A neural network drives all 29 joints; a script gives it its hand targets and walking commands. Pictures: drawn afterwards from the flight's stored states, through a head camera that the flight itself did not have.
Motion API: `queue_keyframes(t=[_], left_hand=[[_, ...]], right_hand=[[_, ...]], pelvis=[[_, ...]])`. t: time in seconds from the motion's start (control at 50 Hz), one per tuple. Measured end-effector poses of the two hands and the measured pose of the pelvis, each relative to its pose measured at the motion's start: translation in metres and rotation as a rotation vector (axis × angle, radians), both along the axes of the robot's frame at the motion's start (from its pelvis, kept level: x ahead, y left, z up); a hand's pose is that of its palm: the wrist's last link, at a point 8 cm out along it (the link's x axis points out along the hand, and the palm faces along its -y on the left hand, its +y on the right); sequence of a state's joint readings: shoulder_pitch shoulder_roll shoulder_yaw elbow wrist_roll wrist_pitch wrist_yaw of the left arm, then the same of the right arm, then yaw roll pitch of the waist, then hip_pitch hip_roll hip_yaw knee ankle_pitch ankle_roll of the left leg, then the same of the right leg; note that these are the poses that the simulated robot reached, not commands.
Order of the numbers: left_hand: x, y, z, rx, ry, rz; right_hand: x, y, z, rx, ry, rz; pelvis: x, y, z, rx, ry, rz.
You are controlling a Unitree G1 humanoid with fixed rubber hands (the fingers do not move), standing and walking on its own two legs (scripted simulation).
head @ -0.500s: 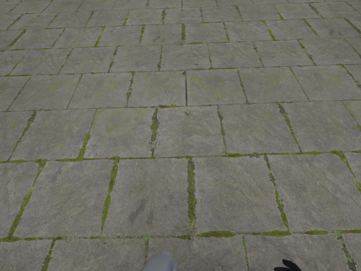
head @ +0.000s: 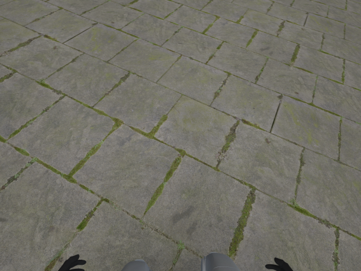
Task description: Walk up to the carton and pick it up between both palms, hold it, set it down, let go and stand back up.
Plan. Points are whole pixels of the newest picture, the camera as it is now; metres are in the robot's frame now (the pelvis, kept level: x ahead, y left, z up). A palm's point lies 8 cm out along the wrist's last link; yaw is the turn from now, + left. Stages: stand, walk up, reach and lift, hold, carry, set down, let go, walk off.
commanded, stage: walk up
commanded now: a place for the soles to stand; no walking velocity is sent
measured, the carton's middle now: out of the picture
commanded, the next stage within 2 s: none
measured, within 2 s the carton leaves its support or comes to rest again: neither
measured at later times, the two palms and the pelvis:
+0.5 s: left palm out of the picture +0.05 +0.37 -0.12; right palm (207, 172) +0.38 -0.08 -0.09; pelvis +0.15 +0.12 +0.00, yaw +27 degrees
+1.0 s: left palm out of the picture +0.29 +0.61 -0.10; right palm (123, 159) +0.44 +0.17 -0.13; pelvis +0.30 +0.36 +0.00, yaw +40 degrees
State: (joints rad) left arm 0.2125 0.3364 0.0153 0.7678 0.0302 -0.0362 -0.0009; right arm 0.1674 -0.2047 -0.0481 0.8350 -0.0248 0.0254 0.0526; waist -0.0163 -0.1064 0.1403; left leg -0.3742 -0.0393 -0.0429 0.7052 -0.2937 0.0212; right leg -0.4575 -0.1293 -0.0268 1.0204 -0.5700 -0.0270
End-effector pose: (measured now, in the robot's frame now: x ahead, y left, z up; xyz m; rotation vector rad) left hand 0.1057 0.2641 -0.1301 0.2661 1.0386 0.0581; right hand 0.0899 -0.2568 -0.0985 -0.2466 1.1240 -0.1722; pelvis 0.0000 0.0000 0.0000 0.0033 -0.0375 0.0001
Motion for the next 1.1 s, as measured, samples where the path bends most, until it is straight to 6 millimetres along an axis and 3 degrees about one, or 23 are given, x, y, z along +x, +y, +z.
queue_keyframes(t=[0.08, 0.14, 0.22, 0.36, 0.46, 0.56, 0.6, 0.64, 0.7, 0.78, 0.9, 1.02, 1.1], left_hand=[[0.023, -0.011, 0.011, -0.010, -0.056, 0.051], [0.025, -0.011, 0.013, 0.013, -0.070, 0.115], [0.006, 0.004, 0.019, 0.044, -0.064, 0.292], [-0.027, 0.045, 0.028, 0.068, -0.039, 0.491], [-0.048, 0.083, 0.019, 0.052, 0.032, 0.575], [-0.060, 0.135, -0.014, 0.001, 0.141, 0.637], [-0.059, 0.161, -0.033, -0.019, 0.197, 0.630], [-0.048, 0.188, -0.043, -0.044, 0.209, 0.627], [-0.011, 0.230, -0.040, -0.055, 0.126, 0.627], [0.051, 0.272, -0.017, -0.036, -0.018, 0.606], [0.130, 0.315, 0.019, -0.025, -0.145, 0.597], [0.191, 0.356, 0.033, 0.004, -0.219, 0.623], [0.203, 0.384, 0.025, 0.047, -0.234, 0.715]], right_hand=[[0.006, 0.007, -0.013, 0.052, 0.058, 0.000], [0.031, 0.010, -0.030, 0.092, 0.065, 0.035], [0.083, 0.026, -0.035, 0.099, 0.084, 0.179], [0.196, 0.070, -0.006, 0.045, -0.010, 0.392], [0.266, 0.136, 0.009, 0.021, -0.056, 0.510], [0.322, 0.237, 0.005, 0.012, -0.108, 0.620], [0.336, 0.278, -0.002, 0.011, -0.141, 0.627], [0.339, 0.311, -0.010, 0.025, -0.141, 0.615], [0.330, 0.343, -0.016, 0.024, -0.062, 0.576], [0.319, 0.364, -0.014, 0.003, 0.009, 0.553], [0.323, 0.391, -0.018, 0.036, 0.079, 0.540], [0.359, 0.430, -0.036, 0.084, 0.127, 0.568], [0.404, 0.465, -0.057, 0.089, 0.141, 0.651]], pelvis=[[0.029, 0.003, 0.000, 0.017, -0.007, 0.057], [0.057, 0.005, -0.008, 0.014, -0.012, 0.101], [0.084, 0.018, -0.005, -0.041, -0.023, 0.208], [0.115, 0.054, 0.006, -0.059, -0.052, 0.348], [0.137, 0.099, 0.005, -0.060, -0.058, 0.435], [0.166, 0.167, -0.013, -0.077, -0.048, 0.494], [0.177, 0.194, -0.024, -0.037, -0.044, 0.519], [0.185, 0.214, -0.030, -0.028, -0.036, 0.555], [0.200, 0.236, -0.025, -0.023, -0.019, 0.585], [0.224, 0.268, -0.011, -0.011, -0.006, 0.624], [0.264, 0.320, 0.000, -0.004, -0.005, 0.672], [0.314, 0.365, -0.004, -0.002, -0.014, 0.711], [0.346, 0.391, -0.019, -0.052, -0.027, 0.755]])
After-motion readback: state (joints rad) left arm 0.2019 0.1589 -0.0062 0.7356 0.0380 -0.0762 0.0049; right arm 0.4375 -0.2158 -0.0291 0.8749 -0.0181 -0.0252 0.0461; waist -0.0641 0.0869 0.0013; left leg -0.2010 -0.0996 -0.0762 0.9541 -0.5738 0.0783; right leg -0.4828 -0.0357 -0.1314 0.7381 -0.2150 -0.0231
